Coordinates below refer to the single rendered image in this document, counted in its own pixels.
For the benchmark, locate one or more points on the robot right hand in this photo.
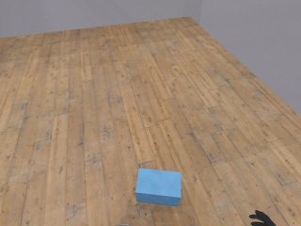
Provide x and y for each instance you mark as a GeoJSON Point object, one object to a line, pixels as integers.
{"type": "Point", "coordinates": [262, 217]}

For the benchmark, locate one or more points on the carton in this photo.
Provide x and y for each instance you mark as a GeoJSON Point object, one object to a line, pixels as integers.
{"type": "Point", "coordinates": [158, 187]}

